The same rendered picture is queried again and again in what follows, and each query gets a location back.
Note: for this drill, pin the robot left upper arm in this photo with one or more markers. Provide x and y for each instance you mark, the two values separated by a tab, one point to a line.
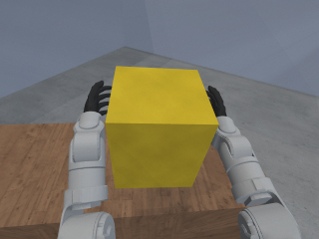
93	225

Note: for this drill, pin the carton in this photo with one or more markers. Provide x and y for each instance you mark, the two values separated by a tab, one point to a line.
160	124

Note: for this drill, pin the left robot forearm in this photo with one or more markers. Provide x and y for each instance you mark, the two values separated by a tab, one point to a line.
86	164

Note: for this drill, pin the robot right hand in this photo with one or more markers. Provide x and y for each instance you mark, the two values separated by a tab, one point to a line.
216	102

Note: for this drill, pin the robot left hand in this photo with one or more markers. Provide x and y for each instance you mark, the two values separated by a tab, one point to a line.
93	101

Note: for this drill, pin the robot right upper arm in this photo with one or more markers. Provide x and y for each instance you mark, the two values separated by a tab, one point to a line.
267	221

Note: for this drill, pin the right robot forearm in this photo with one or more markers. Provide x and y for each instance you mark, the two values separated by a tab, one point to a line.
250	186

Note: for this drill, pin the pedestal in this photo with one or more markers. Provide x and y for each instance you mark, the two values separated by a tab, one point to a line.
34	175

